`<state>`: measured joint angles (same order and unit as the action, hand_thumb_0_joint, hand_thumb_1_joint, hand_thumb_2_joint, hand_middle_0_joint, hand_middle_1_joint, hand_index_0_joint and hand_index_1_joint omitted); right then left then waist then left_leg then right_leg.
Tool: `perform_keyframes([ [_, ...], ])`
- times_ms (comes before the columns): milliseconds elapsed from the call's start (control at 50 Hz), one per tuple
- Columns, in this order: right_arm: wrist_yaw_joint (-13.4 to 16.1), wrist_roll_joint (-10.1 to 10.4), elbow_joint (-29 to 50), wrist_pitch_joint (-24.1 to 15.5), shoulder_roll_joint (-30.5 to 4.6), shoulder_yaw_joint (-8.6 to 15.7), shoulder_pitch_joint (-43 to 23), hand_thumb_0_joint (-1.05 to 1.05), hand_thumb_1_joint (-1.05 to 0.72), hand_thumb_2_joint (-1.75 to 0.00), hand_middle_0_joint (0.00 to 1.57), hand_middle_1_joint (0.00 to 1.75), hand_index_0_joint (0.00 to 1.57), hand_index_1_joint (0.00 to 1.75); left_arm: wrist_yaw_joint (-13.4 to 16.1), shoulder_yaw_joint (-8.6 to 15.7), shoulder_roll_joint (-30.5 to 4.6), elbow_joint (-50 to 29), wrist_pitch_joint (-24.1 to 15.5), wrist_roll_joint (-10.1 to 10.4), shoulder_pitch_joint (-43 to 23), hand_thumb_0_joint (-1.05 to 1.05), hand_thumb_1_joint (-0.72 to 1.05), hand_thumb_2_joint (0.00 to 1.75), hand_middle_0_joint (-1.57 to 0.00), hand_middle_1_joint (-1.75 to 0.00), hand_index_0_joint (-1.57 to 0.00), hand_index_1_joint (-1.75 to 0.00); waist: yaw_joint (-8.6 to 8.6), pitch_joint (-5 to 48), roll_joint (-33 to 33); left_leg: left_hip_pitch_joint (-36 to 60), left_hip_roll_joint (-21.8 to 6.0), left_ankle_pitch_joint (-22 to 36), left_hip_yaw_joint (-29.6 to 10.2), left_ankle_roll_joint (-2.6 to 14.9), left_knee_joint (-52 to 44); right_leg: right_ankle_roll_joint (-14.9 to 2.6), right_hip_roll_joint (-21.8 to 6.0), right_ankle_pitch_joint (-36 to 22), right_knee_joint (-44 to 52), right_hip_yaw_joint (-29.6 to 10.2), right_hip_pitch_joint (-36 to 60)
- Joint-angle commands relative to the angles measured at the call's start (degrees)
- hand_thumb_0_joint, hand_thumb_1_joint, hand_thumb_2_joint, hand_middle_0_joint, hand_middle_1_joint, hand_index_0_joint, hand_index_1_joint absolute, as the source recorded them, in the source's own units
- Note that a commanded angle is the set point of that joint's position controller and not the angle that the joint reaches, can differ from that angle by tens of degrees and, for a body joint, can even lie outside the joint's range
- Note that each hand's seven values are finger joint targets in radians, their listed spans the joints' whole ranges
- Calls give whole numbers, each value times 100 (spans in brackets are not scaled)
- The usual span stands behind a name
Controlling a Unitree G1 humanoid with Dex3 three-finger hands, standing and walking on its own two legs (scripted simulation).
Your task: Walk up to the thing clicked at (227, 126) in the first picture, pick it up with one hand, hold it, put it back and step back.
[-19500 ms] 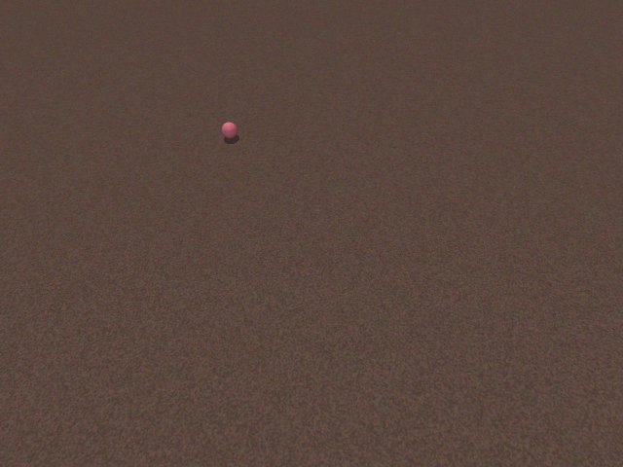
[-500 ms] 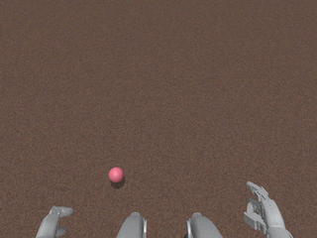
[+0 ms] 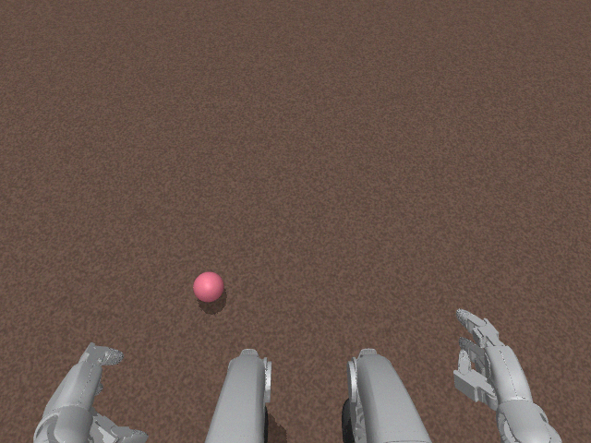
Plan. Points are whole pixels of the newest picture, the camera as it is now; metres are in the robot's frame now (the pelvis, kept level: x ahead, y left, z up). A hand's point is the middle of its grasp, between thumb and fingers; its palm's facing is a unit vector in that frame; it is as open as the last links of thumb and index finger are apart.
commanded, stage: rise first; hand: left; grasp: from above
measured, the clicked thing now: (208, 286) +0.46 +0.27 -0.57
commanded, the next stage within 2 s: approach in 1.52 s
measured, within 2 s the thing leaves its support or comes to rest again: neither
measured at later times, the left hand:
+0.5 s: hand (152, 333) +0.30 +0.31 -0.33, palm faces -0.49 -0.27 -0.83, open 14.1 cm
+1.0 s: hand (167, 308) +0.36 +0.32 -0.40, palm faces -0.47 -0.04 -0.88, open 14.0 cm
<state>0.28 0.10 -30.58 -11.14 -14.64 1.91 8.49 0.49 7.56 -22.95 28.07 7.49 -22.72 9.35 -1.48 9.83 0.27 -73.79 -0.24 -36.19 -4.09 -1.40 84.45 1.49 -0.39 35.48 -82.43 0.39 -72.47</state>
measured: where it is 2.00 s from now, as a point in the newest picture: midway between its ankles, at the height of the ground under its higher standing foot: outside the picture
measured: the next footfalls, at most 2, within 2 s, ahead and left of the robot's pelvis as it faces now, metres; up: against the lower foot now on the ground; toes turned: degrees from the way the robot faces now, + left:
none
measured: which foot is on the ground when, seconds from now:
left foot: down 0.00-1.00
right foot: down 0.00-1.00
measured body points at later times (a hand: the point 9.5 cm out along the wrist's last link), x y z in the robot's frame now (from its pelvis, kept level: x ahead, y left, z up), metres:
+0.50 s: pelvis -0.07 +0.00 -0.20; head +0.14 +0.02 +0.20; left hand +0.32 +0.33 -0.28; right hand +0.06 -0.28 -0.34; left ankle +0.03 +0.13 -0.58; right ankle +0.03 -0.14 -0.58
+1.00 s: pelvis -0.07 +0.01 -0.25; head +0.16 +0.07 +0.13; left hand +0.38 +0.32 -0.35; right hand +0.01 -0.27 -0.36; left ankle +0.03 +0.13 -0.58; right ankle +0.03 -0.14 -0.58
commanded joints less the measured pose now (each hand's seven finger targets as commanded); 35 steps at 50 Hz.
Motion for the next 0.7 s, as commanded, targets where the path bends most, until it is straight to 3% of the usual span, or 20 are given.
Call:
perform_keyframes([
  [0, 4, -14, 403, -356, -907, 400, -81, 0, -90, -90, 20, 30, 20, 30, 190, 385, -1271, -258, -831, -618, -1024, 0, -54, 97, -6, -107, -7, -106, -70, 1784, 470, 353, 94, 740, 279, 197, -313, -267, 121, -742, 216, 23, 71],
  [40, -20, -4, 261, -369, -1000, 451, -66, 0, -90, -90, 20, 30, 20, 30, 226, 371, -1478, -253, -1120, -869, -1346, 0, -53, 97, -7, -108, -8, -108, -11, 2257, 656, 276, 83, 1042, 229, 158, -13, -290, 122, -991, -254, 49, -260],
  [80, -42, 7, 119, -341, -1095, 468, -73, 0, -92, -91, 20, 30, 20, 30, 321, 611, -1874, 36, -1327, -1147, -1644, 0, -58, 99, -9, -108, -8, -108, 30, 2515, 705, 55, 76, 1265, 212, 158, 325, -310, 131, -1120, -621, 87, -632],
  [120, -70, 9, 10, -278, -1142, 472, -42, 0, -94, -91, 20, 30, 20, 30, 439, 692, -2103, 279, -1481, -1424, -1992, 0, -60, 100, -9, -109, -9, -109, 50, 2672, 754, -189, 70, 1407, 226, 163, 641, -310, 129, -1207, -921, 123, -943],
  [140, -84, 16, -51, -234, -1172, 482, -12, 0, -94, -91, 20, 30, 20, 30, 510, 853, -2341, 483, -1519, -1561, -2136, 0, -60, 100, -8, -109, -8, -109, 136, 2756, 735, -324, 85, 1441, 233, 165, 772, -310, 133, -1223, -1031, 129, -1020],
  [220, -186, -19, -275, -79, -1207, 554, 132, 0, -92, -91, 20, 30, 20, 30, 626, 638, -2214, 914, -1678, -2019, -2972, 0, -59, 102, -8, -110, -8, -110, 99, 3324, 692, -517, 80, 1648, 236, 180, 1340, -309, 137, -1319, -1518, 229, -1437],
  [240, -205, -30, -330, -44, -1239, 594, 219, 0, -89, -90, 20, 30, 20, 30, 637, 660, -2327, 917, -1712, -2091, -3269, 0, -56, 102, -6, -110, -6, -110, 86, 3534, 636, -556, 76, 1691, 252, 202, 1517, -300, 137, -1355, -1591, 240, -1472],
  [300, -250, -76, -478, 62, -1255, 582, 346, 0, -90, -90, 20, 30, 20, 30, 655, 737, -2714, 1477, -1819, -2432, -3839, 0, -58, 104, -6, -108, -6, -109, 24, 3451, 306, -1379, 108, 1138, 322, 254, 1860, -263, 142, -1033, -1765, 260, -1496],
  [340, -272, -93, -522, 153, -1286, 595, 412, 0, -88, -90, 20, 30, 20, 30, 650, 858, -3029, 1666, -1930, -2662, -4122, 0, -55, 104, -6, -107, -6, -108, 78, 3648, 146, -1684, 120, 923, 373, 294, 2085, -231, 147, -872, -1862, 254, -1444],
  [380, -292, -108, -570, 234, -1288, 581, 449, 0, -87, -90, 20, 30, 20, 30, 634, 742, -3010, 1697, -2036, -2823, -4488, 0, -54, 103, -5, -107, -5, -107, -5, 3671, 150, -1855, 127, 759, 400, 317, 2264, -223, 141, -723, -1964, 260, -1602],
  [400, -300, -124, -584, 261, -1298, 565, 453, 0, -88, -90, 20, 30, 20, 30, 649, 776, -3175, 1692, -2098, -2897, -4724, 0, -54, 103, -5, -107, -6, -107, 7, 3691, 162, -1970, 134, 655, 416, 326, 2346, -218, 146, -606, -2022, 258, -1625],
  [460, -323, -153, -661, 337, -1296, 517, 431, 0, -88, -90, 20, 30, 20, 30, 699, 726, -3309, 1975, -2297, -3104, -5089, 0, -54, 103, -5, -107, -5, -106, -66, 3173, 320, -2349, 150, -21, 380, 319, 2415, -255, 195, 149, -2183, 343, -2273],
  [540, -367, -230, -713, 476, -1309, 456, 466, 0, -89, -90, 20, 30, 20, 30, 906, 719, -3556, 2168, -2583, -3447, -5615, 0, -53, 102, -5, -105, -6, -104, -157, 3079, 565, -2577, 185, -406, 319, 330, 2588, -283, 225, 530, -2432, 417, -2670],
  [620, -419, -311, -828, 592, -1360, 398, 507, 0, -89, -90, 20, 30, 20, 30, 1249, 640, -3595, 2518, -2742, -3790, -5978, 0, -54, 103, -6, -102, -6, -102, -238, 2880, 928, -2492, 192, -651, 207, 302, 2609, -320, 227, 565, -2696, 550, -3241],
  [680, -466, -366, -911, 701, -1404, 361, 575, 0, -89, -90, 20, 30, 20, 30, 1487, 585, -3616, 2909, -2707, -4104, -6060, 0, -54, 102, -7, -100, -6, -100, -277, 2955, 1163, -2262, 192, -301, 126, 248, 2661, -357, 192, 185, -2942, 663, -3498],
])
